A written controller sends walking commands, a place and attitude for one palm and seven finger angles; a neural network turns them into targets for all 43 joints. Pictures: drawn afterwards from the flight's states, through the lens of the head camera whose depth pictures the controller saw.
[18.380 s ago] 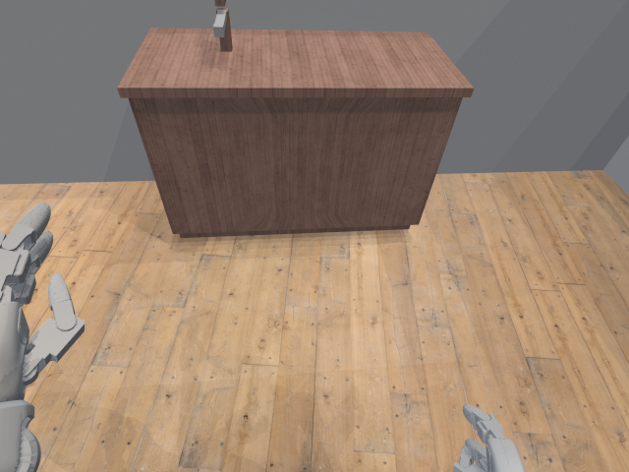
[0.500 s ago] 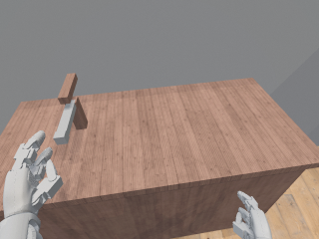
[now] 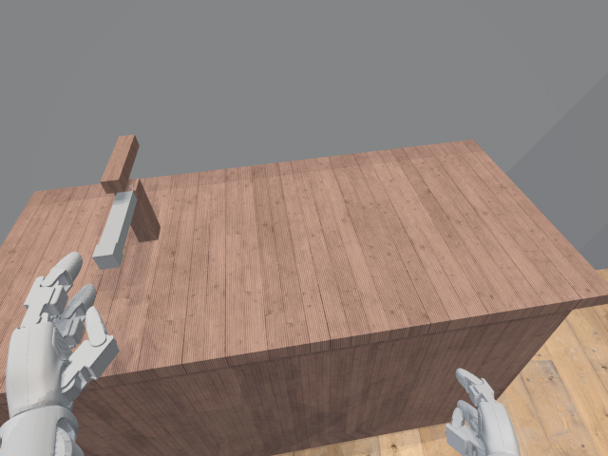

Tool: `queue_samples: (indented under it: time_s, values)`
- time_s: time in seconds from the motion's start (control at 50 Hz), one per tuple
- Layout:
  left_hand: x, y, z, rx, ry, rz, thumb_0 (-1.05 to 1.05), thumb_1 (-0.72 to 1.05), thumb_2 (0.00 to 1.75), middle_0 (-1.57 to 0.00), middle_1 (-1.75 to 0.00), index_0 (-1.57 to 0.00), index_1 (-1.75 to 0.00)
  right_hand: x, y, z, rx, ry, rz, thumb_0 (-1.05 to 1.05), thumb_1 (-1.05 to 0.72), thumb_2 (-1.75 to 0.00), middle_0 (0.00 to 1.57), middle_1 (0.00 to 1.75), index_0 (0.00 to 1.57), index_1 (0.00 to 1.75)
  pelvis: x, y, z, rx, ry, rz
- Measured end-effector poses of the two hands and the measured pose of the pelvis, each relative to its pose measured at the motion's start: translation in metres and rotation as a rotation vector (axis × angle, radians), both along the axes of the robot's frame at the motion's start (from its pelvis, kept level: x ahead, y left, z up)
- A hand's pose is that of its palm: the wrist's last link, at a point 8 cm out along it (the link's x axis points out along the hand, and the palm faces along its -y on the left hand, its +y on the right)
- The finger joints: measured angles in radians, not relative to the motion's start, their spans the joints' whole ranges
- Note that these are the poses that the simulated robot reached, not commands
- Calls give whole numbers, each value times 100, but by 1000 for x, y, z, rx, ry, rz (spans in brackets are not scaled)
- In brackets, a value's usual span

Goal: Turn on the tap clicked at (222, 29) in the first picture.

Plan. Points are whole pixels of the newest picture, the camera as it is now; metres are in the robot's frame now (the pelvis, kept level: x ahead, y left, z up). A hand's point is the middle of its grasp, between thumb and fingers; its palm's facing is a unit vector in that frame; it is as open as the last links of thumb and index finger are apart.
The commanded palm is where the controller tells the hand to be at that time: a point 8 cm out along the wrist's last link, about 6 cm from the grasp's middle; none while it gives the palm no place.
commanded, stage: reach beside the lever's end, fingers flat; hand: left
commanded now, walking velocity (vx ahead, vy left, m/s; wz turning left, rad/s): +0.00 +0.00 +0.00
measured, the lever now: (108, 256) +0.34 +0.33 +0.09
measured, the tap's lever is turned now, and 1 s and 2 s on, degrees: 0 0 0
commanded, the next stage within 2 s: none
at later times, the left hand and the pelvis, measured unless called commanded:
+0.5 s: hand (89, 328) +0.21 +0.27 +0.12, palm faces +0.50 -0.86 -0.13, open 7.4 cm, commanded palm +0.17 +0.32 +0.13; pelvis +0.00 +0.01 +0.00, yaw +0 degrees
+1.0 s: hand (71, 311) +0.23 +0.31 +0.11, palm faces +0.52 -0.84 -0.11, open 7.6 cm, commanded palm +0.20 +0.36 +0.11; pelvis +0.00 +0.02 +0.00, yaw -1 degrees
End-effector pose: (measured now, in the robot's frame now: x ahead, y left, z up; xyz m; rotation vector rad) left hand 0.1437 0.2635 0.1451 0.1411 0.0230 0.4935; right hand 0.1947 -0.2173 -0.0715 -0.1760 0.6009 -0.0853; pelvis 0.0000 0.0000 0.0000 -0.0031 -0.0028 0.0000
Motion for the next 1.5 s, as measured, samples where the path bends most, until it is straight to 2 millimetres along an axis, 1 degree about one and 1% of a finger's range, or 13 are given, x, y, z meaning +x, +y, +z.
queue_samples:
  time_s: [0.16, 0.24, 0.32, 0.42, 0.58, 0.72, 1.0, 1.1, 1.32, 1.5]
  values:
    - [8, 19, -6, -3, 21, 33, 2, 90, 89, -21, -30, -21, -30, 11, 1, 0, -6, 6, 0, 1, -90, -90, 20, 30, 20, 30, 10, 0, 0, 9, 21, 1]
    - [11, 23, -8, -10, 17, 20, 2, 90, 89, -21, -30, -21, -30, 12, 0, 3, -10, -9, -5, 1, -90, -90, 20, 30, 20, 30, 13, 3, 1, 13, 26, -1]
    - [12, 26, -10, -13, 8, 5, 2, 90, 89, -21, -30, -21, -30, 8, -1, 5, -16, -16, -13, 1, -90, -90, 20, 30, 20, 30, 13, 5, 2, 16, 27, -3]
    - [14, 33, -13, -18, 5, 17, 2, 90, 89, -21, -30, -21, -30, -1, -1, 3, -24, -2, -22, 1, -90, -90, 20, 30, 20, 30, 8, 8, 2, 14, 24, -1]
    - [27, 47, -15, -15, 1, 38, 2, 90, 89, -20, -29, -20, -29, -12, 2, -3, -24, 31, -37, 1, -90, -90, 20, 30, 20, 30, 0, 11, 2, 7, 23, -2]
    - [39, 56, -19, -32, 10, 30, 2, 90, 89, -20, -27, -20, -27, -15, 5, -3, -21, 43, -52, 1, -90, -90, 20, 30, 20, 30, 1, 15, 4, 9, 30, -12]
    - [45, 85, -28, -42, 7, 64, 2, 90, 89, -18, -24, -19, -24, -19, 4, -1, -53, 62, -67, 1, -90, -90, 20, 30, 20, 30, -1, 23, 4, 3, 34, -10]
    - [54, 91, -30, -45, -1, 60, 2, 90, 89, -18, -22, -18, -22, -22, 5, -3, -58, 69, -72, 1, -90, -90, 20, 30, 20, 30, -2, 26, 4, 1, 38, -9]
    - [83, 102, -35, -53, 7, 44, 2, 90, 89, -17, -20, -17, -20, -30, 9, -5, -61, 96, -90, 1, -90, -90, 21, 30, 20, 30, -1, 32, 5, -1, 51, -19]
    - [88, 123, -44, -59, 27, 75, 2, 90, 89, -16, -17, -17, -17, -39, 5, -8, -81, 143, -110, 1, -90, -90, 21, 30, 20, 30, 2, 35, 5, -5, 64, -23]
